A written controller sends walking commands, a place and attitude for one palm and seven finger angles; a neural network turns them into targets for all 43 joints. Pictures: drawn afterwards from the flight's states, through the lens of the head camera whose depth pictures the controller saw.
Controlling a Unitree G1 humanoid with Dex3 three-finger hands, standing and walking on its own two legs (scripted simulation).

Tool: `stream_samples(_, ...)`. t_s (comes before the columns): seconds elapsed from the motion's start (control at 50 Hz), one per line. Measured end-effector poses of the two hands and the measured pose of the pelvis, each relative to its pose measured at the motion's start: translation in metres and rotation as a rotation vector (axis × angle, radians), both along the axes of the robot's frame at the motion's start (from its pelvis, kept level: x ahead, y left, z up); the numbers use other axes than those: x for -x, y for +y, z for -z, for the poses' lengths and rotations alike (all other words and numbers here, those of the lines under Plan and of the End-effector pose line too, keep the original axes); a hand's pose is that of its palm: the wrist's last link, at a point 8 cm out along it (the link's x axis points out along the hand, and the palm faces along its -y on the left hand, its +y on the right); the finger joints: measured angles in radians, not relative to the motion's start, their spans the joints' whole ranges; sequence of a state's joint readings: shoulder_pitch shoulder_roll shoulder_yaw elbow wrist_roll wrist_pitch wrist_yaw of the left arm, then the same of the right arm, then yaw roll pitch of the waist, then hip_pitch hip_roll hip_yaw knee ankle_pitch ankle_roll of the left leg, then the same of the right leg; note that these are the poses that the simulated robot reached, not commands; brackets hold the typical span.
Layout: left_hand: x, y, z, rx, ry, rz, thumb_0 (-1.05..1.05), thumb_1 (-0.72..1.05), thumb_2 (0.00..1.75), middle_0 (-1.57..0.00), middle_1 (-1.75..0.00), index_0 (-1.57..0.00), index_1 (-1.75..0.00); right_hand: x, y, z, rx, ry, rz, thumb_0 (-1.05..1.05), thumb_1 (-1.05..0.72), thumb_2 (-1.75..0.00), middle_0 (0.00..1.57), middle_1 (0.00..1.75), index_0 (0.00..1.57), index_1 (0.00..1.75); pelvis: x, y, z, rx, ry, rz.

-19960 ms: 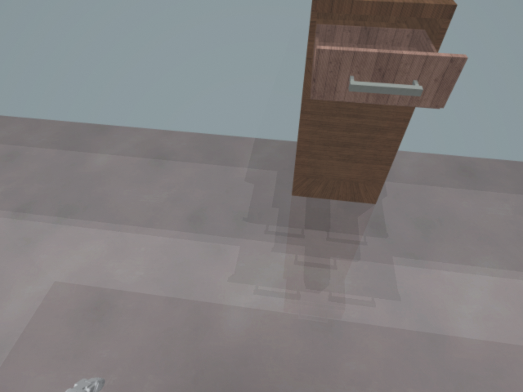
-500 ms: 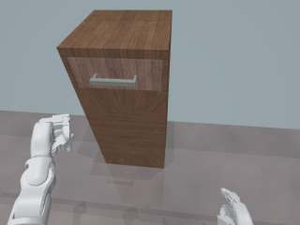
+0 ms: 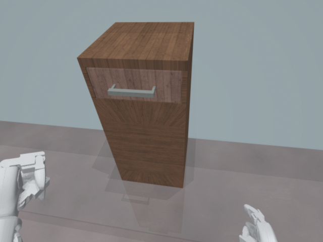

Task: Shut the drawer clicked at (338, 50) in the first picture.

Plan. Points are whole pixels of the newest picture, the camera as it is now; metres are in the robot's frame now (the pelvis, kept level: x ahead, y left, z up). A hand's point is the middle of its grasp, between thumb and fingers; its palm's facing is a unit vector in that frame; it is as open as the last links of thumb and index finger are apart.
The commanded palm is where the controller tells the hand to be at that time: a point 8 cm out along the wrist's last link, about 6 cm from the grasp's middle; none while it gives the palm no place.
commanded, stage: draw the hand back to the body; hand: left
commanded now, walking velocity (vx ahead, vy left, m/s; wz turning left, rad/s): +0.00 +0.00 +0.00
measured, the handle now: (132, 90) +0.66 +0.22 +0.03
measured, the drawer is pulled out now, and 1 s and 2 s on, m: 0.00 0.00 0.00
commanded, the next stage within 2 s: step back with the hand held close in 0.04 s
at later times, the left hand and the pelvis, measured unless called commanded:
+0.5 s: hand (42, 183) +0.17 +0.26 +0.15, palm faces +0.32 -0.81 -0.50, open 3.3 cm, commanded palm +0.11 +0.30 +0.17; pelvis -0.02 +0.02 +0.00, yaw +0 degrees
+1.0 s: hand (14, 210) +0.12 +0.27 +0.15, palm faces +0.37 -0.81 -0.46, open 3.3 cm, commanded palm +0.05 +0.31 +0.17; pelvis -0.08 +0.03 -0.02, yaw +1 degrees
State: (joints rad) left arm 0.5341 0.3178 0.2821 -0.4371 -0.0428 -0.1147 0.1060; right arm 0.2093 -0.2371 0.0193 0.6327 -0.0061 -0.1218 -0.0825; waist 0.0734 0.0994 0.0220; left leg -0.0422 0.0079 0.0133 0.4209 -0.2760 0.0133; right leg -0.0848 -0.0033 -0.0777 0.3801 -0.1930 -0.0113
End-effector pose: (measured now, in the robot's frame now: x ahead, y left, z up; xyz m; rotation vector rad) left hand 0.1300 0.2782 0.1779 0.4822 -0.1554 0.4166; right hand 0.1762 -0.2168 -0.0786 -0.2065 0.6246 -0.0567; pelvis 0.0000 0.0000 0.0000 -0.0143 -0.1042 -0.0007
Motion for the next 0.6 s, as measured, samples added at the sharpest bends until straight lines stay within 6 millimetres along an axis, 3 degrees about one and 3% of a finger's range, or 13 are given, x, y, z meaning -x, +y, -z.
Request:
stream_samples(0.2, -0.006, -0.002, 0.005, 0.022, -0.008, 0.016, 0.02, 0.89, 0.90, -1.41, -1.60, -1.41, -1.60, 0.007, 0.004, -0.001, -0.003, -0.006, -0.001, 0.02, -0.90, -0.90, 0.20, 0.30, 0.20, 0.30, 0.003, -0.001, 0.000, 0.000, 0.001, 0.004)
stream_samples(0.38, -0.013, 0.008, 0.004, -0.045, 0.031, 0.073, 0.02, 0.89, 0.90, -1.41, -1.60, -1.41, -1.60, 0.027, -0.007, 0.004, 0.031, 0.097, 0.084, 0.01, -0.90, -0.90, 0.21, 0.30, 0.20, 0.30, 0.011, 0.010, 0.000, 0.002, 0.092, 0.004)
stream_samples(0.6, 0.008, 0.026, 0.007, -0.092, 0.049, 0.092, 0.02, 0.89, 0.90, -1.41, -1.60, -1.41, -1.59, 0.048, 0.000, 0.004, 0.055, 0.119, 0.128, 0.02, -0.90, -0.90, 0.20, 0.30, 0.20, 0.30, 0.032, 0.025, 0.006, -0.014, 0.109, 0.008)
